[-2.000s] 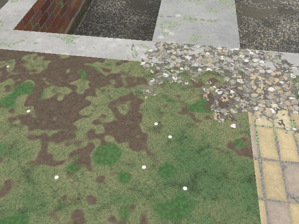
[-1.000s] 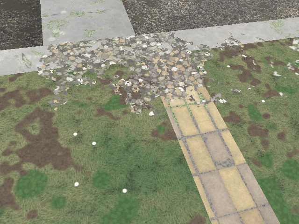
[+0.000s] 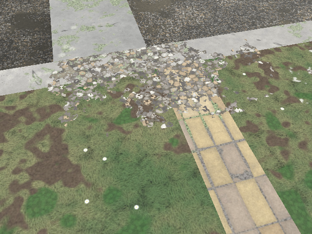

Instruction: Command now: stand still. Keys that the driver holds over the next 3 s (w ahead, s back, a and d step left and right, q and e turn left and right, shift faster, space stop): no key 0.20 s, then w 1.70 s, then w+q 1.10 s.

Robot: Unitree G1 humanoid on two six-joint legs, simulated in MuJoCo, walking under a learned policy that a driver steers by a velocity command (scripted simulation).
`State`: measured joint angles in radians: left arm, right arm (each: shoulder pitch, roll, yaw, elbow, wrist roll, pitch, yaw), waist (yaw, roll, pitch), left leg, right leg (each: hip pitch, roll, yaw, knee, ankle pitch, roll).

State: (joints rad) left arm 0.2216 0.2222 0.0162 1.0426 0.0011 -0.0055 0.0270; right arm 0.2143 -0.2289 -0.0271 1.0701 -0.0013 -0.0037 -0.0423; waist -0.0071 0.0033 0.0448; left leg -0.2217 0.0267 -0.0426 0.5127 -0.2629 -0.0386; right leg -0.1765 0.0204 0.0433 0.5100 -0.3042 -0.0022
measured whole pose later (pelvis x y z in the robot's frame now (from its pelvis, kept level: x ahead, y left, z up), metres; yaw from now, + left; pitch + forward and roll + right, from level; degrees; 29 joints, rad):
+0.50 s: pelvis +0.05 +0.04 -0.01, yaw +0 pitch +0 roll +0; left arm 0.36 0.24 0.03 1.05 -0.04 -0.05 0.02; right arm 0.34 -0.21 -0.04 1.07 0.02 -0.11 0.00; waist -0.01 -0.03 -0.01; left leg -0.22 -0.02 0.03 0.59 -0.37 0.05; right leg -0.26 0.00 0.07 0.82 -0.47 -0.03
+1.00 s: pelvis +0.31 -0.01 -0.01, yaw +1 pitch +1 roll +0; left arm 0.09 0.25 0.05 0.90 -0.01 -0.10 -0.04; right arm 0.38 -0.24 -0.03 1.00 0.03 -0.10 -0.01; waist -0.02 0.01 0.04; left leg -0.29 0.02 -0.05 1.19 -0.40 0.05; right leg -0.38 0.04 -0.06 0.51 -0.15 -0.07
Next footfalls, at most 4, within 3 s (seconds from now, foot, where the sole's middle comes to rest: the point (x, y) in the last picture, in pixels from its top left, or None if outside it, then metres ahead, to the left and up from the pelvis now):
0.88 right None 0.43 -0.10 -0.77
1.42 left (132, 184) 0.74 0.14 -0.77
2.00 right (178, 131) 1.06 -0.10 -0.77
2.54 left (128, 100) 1.30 0.19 -0.77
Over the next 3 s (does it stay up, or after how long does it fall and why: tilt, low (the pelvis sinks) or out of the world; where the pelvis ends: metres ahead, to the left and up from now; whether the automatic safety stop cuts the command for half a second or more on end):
stays up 1.41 0.14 -0.02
